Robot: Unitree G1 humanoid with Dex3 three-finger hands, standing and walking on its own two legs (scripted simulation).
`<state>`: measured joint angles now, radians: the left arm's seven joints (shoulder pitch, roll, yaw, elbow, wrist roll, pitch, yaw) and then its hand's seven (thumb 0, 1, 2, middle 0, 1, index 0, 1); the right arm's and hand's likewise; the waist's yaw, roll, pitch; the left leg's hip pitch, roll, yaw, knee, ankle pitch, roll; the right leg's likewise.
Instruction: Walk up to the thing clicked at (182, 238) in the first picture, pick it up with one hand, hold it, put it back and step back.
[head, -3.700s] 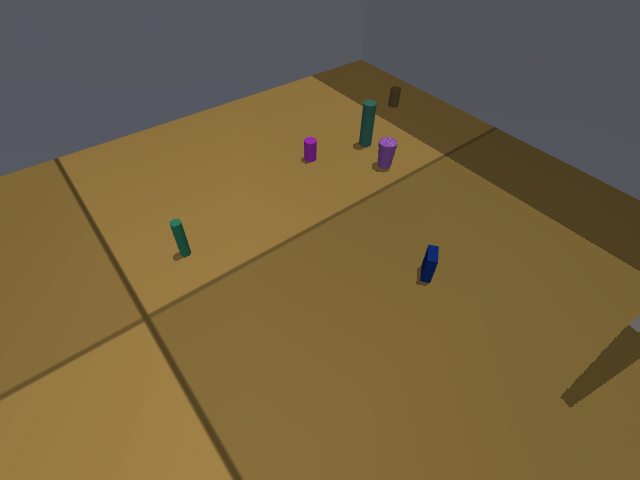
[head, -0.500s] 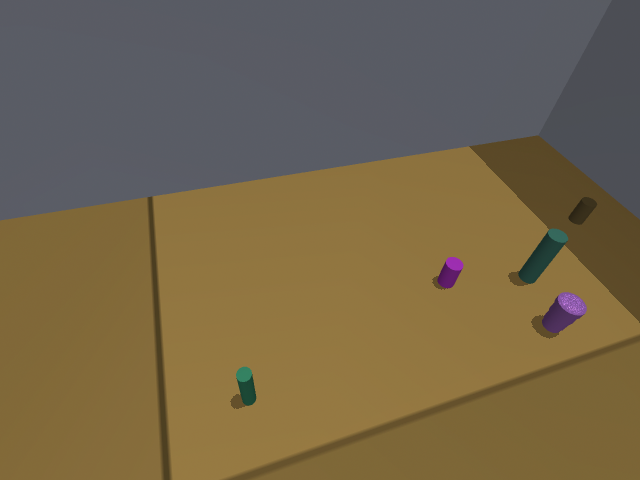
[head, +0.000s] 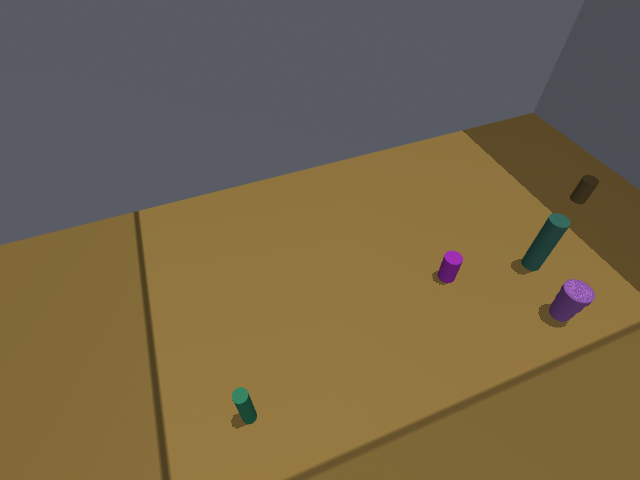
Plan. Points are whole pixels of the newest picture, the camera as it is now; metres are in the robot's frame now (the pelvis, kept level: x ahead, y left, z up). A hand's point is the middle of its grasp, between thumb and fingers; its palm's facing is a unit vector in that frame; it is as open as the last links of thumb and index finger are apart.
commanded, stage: walk up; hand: left
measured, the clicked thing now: (245, 406) +0.43 +0.23 -0.66
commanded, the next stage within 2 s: stand in 1.38 s
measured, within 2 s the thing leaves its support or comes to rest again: neither
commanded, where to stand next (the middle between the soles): +0.10 +0.01 m, yaw +1 degrees
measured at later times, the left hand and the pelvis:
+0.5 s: hand out of the picture +0.12 +0.25 -0.13, palm faces +0.00 -0.94 -0.33, open 7.4 cm; pelvis +0.03 +0.00 +0.03, yaw +1 degrees
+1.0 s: hand out of the picture +0.10 +0.25 -0.13, palm faces +0.02 -0.94 -0.34, open 7.4 cm; pelvis +0.04 +0.00 +0.03, yaw +1 degrees
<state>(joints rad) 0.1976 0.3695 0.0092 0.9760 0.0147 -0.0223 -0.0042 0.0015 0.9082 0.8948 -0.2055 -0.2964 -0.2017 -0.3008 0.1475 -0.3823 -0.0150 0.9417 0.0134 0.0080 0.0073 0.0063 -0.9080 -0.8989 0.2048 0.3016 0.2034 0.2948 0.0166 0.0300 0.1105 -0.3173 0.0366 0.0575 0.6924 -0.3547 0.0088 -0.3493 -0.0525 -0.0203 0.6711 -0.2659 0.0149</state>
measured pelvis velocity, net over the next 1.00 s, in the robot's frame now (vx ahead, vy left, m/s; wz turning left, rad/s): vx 0.04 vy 0.00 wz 0.02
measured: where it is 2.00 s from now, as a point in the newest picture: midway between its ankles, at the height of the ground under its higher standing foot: outside the picture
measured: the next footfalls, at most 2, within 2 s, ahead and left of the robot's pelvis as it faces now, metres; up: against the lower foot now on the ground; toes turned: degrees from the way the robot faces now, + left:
none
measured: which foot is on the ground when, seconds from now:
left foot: down 0.00-1.00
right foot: down 0.00-1.00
